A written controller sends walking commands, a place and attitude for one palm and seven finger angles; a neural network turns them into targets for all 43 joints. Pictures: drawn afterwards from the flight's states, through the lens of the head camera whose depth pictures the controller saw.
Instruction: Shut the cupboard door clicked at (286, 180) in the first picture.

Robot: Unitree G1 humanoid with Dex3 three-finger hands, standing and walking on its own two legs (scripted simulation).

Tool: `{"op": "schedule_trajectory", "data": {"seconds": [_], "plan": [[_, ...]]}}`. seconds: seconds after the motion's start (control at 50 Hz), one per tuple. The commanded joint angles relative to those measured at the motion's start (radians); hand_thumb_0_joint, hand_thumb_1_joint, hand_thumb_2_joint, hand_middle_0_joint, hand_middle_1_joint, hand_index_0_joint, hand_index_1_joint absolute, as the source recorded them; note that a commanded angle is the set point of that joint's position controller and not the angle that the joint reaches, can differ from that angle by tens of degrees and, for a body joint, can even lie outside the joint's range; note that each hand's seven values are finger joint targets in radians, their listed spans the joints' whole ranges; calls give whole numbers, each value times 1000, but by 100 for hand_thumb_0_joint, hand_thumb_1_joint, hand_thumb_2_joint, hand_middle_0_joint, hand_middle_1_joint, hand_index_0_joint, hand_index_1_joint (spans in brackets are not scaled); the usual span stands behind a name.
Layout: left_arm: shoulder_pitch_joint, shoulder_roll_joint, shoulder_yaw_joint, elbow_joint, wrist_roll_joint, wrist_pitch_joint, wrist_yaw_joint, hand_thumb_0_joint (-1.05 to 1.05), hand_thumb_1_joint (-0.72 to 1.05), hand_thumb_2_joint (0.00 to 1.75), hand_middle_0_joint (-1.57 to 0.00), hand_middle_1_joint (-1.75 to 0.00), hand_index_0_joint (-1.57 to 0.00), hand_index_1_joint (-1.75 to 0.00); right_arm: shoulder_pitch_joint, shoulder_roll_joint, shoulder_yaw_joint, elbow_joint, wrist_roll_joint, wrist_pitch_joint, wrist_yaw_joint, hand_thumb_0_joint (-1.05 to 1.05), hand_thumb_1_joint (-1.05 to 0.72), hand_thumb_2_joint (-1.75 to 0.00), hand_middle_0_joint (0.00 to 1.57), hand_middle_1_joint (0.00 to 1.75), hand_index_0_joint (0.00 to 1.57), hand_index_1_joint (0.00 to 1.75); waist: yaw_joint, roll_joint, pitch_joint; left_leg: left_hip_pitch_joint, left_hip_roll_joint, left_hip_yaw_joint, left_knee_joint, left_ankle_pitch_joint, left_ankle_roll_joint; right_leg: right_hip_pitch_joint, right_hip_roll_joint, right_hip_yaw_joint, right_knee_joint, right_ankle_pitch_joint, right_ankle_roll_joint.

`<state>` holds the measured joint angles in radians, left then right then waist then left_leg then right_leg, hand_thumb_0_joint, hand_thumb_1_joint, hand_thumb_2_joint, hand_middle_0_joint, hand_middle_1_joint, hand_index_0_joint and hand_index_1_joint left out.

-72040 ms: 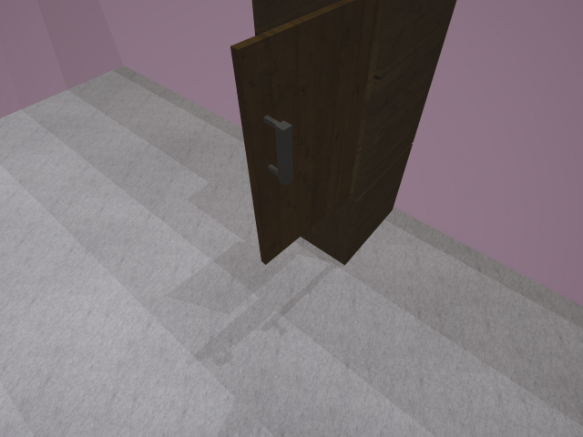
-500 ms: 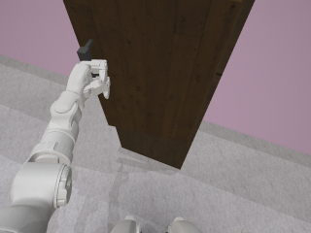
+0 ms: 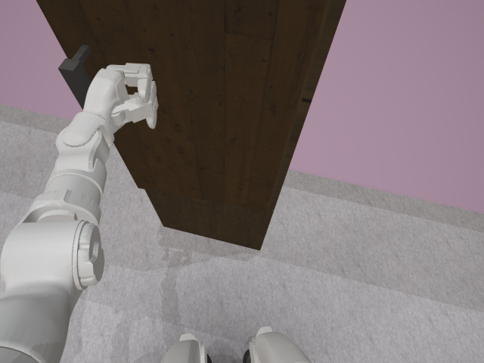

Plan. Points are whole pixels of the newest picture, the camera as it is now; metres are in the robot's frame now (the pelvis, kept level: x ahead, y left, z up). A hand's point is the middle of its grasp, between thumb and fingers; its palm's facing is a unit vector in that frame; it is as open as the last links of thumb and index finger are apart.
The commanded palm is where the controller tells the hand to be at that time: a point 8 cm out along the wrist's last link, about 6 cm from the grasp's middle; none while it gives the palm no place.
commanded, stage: push the door shut along its arc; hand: left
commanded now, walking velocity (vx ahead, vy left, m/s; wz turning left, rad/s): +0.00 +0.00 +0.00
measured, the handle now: (94, 91) +0.55 +0.19 +0.10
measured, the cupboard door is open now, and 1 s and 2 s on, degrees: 4 0 0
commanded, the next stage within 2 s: pull the fist back off the door in 0.52 s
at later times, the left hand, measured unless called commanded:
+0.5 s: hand (154, 98) +0.51 +0.09 +0.11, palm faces -0.41 -0.91 -0.03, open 2.9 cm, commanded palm +0.56 +0.10 +0.11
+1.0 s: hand (170, 100) +0.51 +0.07 +0.11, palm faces -0.02 -0.99 -0.10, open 2.9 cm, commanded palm +0.50 +0.10 +0.11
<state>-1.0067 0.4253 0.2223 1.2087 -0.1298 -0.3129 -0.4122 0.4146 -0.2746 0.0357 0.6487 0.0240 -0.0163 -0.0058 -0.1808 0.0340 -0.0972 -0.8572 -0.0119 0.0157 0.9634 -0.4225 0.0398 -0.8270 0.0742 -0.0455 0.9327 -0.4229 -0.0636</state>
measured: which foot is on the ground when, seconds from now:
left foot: down 0.00-1.00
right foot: down 0.00-1.00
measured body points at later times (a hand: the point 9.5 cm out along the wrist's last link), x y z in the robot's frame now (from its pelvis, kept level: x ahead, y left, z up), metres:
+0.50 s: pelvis -0.01 +0.00 -0.02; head +0.12 +0.02 +0.41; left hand +0.53 +0.14 +0.12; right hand +0.01 -0.27 -0.13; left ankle +0.02 +0.10 -0.68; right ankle +0.01 -0.08 -0.68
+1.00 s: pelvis -0.03 +0.01 -0.02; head +0.08 +0.03 +0.41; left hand +0.51 +0.12 +0.11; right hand -0.04 -0.24 -0.13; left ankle +0.02 +0.10 -0.68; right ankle +0.01 -0.08 -0.68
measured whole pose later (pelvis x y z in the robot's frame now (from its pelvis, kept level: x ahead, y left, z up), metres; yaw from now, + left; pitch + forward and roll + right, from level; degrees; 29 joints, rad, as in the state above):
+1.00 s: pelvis -0.03 +0.01 -0.02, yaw +2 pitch +21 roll -3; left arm -1.21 0.30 0.14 1.37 0.02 -0.37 0.13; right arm 0.42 -0.25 0.02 0.71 -0.06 -0.10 0.09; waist -0.24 0.05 -0.14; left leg -1.05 -0.04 -0.03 1.07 -0.40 0.04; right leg -0.99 0.05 -0.10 1.03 -0.42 -0.06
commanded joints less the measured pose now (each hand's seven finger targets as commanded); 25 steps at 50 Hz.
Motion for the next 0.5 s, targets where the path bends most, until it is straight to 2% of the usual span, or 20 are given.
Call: {"op": "schedule_trajectory", "data": {"seconds": [0.0, 0.02, 0.04, 0.06, 0.08, 0.12, 0.16, 0.18, 0.24, 0.3, 0.34, 0.38, 0.4, 0.44, 0.46, 0.48], "plan": [[-588, 198, 9, -180, -28, -37, -11, 0, 90, 90, -130, -150, -130, -150, 104, -187, -66, -55, 1, -27, -18, 0, -90, -90, 20, 30, 20, 30, -54, 31, -405, 254, -3, -72, -56, 238, 19, 155, -24, 86, -143, 295, 39], [-614, 215, 16, -172, -26, -36, -15, 0, 90, 90, -130, -150, -130, -150, 111, -189, -67, -46, 2, -28, -21, 0, -90, -90, 20, 30, 20, 30, -64, 28, -404, 249, 2, -76, -50, 230, 18, 139, -25, 85, -141, 279, 39], [-649, 161, -32, -181, -30, -38, -21, 0, 90, 90, -130, -150, -130, -150, 114, -185, -65, -43, 2, -34, -21, 0, -90, -90, 20, 30, 20, 30, -77, 60, -415, 279, -2, -81, -45, 249, 21, 101, -22, 75, -130, 278, 36], [-662, 137, -47, -159, -30, -30, -22, 0, 90, 90, -130, -150, -130, -150, 108, -185, -65, -32, 0, -38, -22, 0, -90, -90, 20, 30, 20, 30, -85, 59, -406, 294, 3, -89, -40, 236, 19, 67, -21, 68, -132, 254, 37], [-685, 169, -25, -163, -30, -30, -23, 0, 90, 90, -130, -150, -130, -150, 116, -192, -68, -26, -2, -42, -22, 0, -90, -90, 20, 30, 20, 30, -85, 71, -416, 301, 8, -95, -34, 237, 17, 48, -21, 66, -128, 240, 37], [-709, 124, -60, -172, -34, -22, -28, 0, 90, 90, -130, -150, -130, -150, 111, -190, -68, -21, -4, -51, -22, 0, -90, -90, 20, 30, 20, 30, -96, 90, -448, 330, 6, -99, -23, 250, 18, 18, -21, 60, -119, 235, 33], [-727, 118, -66, -169, -31, -22, -35, 0, 90, 90, -130, -150, -130, -150, 113, -192, -69, -9, -9, -57, -24, 0, -90, -90, 20, 30, 20, 30, -95, 107, -494, 367, 7, -108, -9, 292, 17, 2, -18, 50, -103, 254, 29], [-745, 140, -52, -172, -32, -19, -36, 0, 90, 90, -130, -150, -130, -150, 116, -194, -69, -5, -10, -59, -25, 0, -90, -90, 20, 30, 20, 30, -98, 103, -495, 355, 9, -107, -4, 290, 18, 0, -18, 51, -100, 251, 31], [-796, 84, -92, -178, -33, -11, -40, 0, 90, 90, -130, -150, -130, -150, 115, -192, -70, 6, -10, -71, -28, 0, -90, -90, 20, 30, 20, 30, -116, 96, -504, 364, 8, -112, 9, 303, 24, -35, -15, 43, -88, 248, 30], [-827, 61, -112, -169, -27, 5, -34, 0, 90, 90, -130, -150, -130, -150, 109, -197, -69, 18, -15, -76, -28, 0, -90, -90, 20, 30, 20, 30, -123, 126, -492, 391, 12, -124, 10, 284, 19, -91, -14, 30, -87, 202, 28], [-850, 45, -116, -174, -32, 3, -33, 0, 90, 90, -130, -150, -130, -150, 113, -196, -70, 24, -15, -86, -30, 0, -90, -90, 20, 30, 20, 30, -130, 119, -500, 400, 13, -127, 16, 301, 24, -115, -13, 25, -78, 202, 27], [-855, 36, -125, -136, -33, 21, -29, 0, 90, 90, -130, -150, -130, -150, 108, -198, -65, 35, -14, -89, -36, 0, -90, -90, 20, 30, 20, 30, -146, 84, -456, 355, 16, -123, 19, 235, 25, -128, -14, 28, -90, 161, 34], [-869, 20, -138, -137, -31, 30, -26, 0, 90, 90, -130, -150, -130, -150, 108, -198, -63, 40, -16, -91, -39, 0, -90, -90, 20, 30, 20, 30, -149, 89, -442, 350, 14, -124, 13, 219, 24, -133, -14, 22, -92, 147, 31], [-917, -23, -165, -180, -39, 19, -29, 0, 90, 90, -130, -150, -130, -150, 112, -198, -66, 51, -15, -108, -43, 0, -90, -90, 20, 30, 20, 30, -158, 126, -472, 401, 15, -131, 16, 239, 27, -175, -15, 13, -80, 148, 30], [-904, -29, -174, -161, -32, 27, -29, 0, 90, 90, -130, -150, -130, -150, 105, -199, -65, 57, -18, -108, -44, 0, -90, -90, 20, 30, 20, 30, -154, 131, -478, 413, 16, -137, 17, 242, 23, -182, -13, 11, -80, 144, 27], [-923, -36, -181, -172, -36, 26, -32, 0, 90, 90, -130, -150, -130, -150, 111, -201, -66, 64, -16, -115, -46, 0, -90, -90, 20, 30, 20, 30, -163, 134, -484, 429, 19, -140, 19, 245, 24, -204, -14, 8, -76, 144, 29]]}}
